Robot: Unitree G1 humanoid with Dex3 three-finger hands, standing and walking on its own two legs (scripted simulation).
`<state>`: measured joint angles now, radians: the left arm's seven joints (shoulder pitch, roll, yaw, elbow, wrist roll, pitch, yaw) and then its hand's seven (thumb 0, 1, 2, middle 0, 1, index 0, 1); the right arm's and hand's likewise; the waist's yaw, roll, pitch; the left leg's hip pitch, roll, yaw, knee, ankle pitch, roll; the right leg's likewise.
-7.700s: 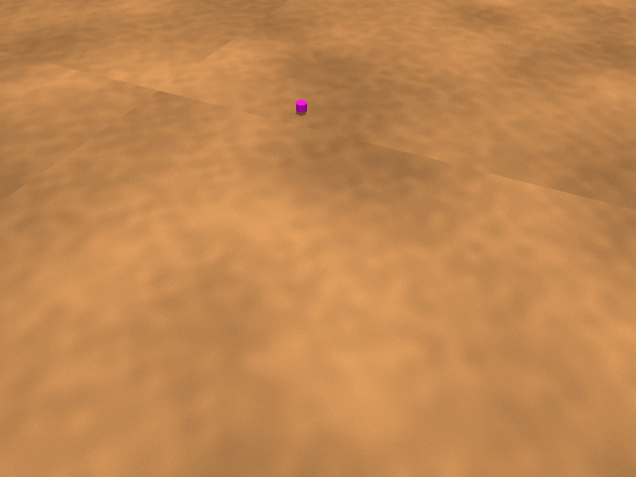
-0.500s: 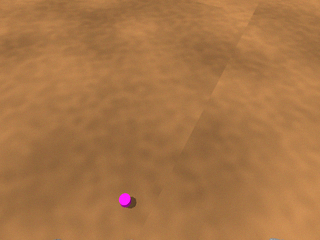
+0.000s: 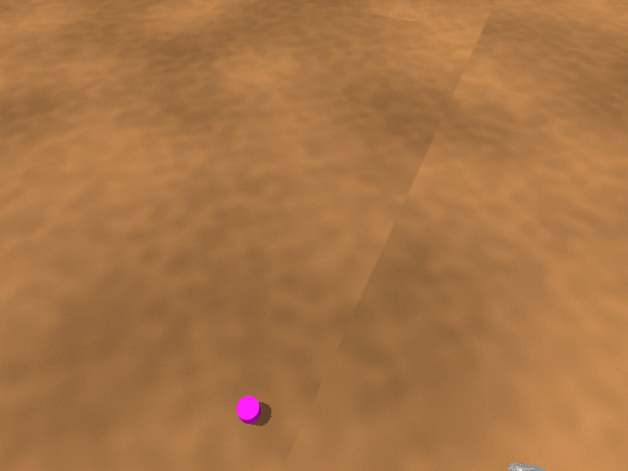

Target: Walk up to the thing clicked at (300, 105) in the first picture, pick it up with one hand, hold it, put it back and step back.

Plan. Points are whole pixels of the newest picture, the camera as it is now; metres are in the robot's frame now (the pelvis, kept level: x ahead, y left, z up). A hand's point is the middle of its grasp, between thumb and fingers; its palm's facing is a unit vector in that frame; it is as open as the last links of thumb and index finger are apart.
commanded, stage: stand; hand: left
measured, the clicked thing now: (249, 409) +0.39 +0.22 -0.75
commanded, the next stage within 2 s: none
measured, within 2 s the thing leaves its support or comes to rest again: neither
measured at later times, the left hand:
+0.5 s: hand out of the picture +0.06 +0.25 -0.16, palm faces -0.02 -0.94 -0.33, open 7.4 cm
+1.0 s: hand out of the picture +0.07 +0.24 -0.15, palm faces -0.03 -0.94 -0.34, open 7.4 cm
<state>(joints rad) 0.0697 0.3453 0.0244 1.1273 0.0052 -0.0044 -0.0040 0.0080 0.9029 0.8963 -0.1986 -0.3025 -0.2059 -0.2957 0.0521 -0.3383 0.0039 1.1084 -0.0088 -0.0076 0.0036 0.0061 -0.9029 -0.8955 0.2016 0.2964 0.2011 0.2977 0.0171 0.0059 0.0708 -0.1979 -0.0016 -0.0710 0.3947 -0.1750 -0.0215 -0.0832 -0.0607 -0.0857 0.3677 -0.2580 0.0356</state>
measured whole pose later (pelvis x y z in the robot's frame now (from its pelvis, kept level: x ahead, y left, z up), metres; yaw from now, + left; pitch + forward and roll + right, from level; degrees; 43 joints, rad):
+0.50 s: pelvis -0.01 -0.01 +0.00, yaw +0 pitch -1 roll +0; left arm 0.11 0.34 0.01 1.14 0.01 -0.01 -0.01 0.01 0.90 0.90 -0.20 -0.30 -0.21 -0.30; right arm 0.08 -0.35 0.00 1.15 -0.01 0.00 0.01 0.01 -0.90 -0.90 0.20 0.30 0.20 0.30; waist 0.01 0.00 0.06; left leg -0.18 0.01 -0.07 0.33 -0.14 -0.03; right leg -0.07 -0.05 -0.08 0.32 -0.22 0.03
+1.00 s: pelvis +0.00 -0.01 +0.00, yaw -1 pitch -1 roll +0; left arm 0.11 0.35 0.01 1.12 0.01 -0.01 0.00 0.01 0.90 0.90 -0.20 -0.30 -0.21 -0.30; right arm 0.09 -0.35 0.01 1.15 -0.01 -0.01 0.01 0.01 -0.90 -0.90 0.20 0.30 0.20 0.30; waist 0.01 0.00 0.05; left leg -0.16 0.02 -0.06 0.33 -0.14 -0.04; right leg -0.07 -0.04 -0.07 0.33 -0.23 0.02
